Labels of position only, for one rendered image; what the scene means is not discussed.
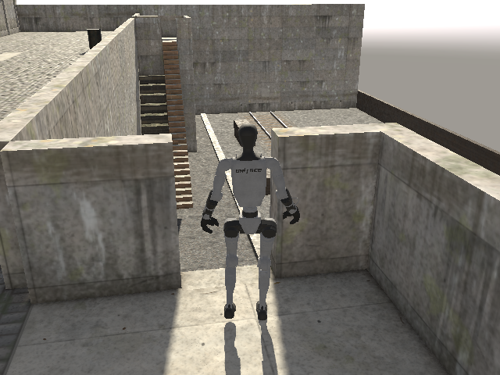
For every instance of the right robot upper arm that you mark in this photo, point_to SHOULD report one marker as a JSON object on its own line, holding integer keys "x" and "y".
{"x": 278, "y": 177}

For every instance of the left robot upper arm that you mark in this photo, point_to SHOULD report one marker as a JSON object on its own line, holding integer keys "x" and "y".
{"x": 224, "y": 165}

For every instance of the right robot hand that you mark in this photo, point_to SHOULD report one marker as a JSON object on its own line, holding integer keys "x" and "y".
{"x": 296, "y": 216}

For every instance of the robot left forearm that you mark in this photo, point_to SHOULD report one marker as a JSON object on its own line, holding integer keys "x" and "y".
{"x": 209, "y": 207}

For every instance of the robot right forearm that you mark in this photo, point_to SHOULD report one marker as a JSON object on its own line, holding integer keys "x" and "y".
{"x": 288, "y": 203}

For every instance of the left robot hand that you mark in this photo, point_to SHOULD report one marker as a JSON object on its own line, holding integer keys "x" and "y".
{"x": 211, "y": 222}

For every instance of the robot left foot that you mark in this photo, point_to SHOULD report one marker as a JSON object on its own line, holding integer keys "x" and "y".
{"x": 229, "y": 312}

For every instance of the right robot thigh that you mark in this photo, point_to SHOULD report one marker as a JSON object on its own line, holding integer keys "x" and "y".
{"x": 267, "y": 235}

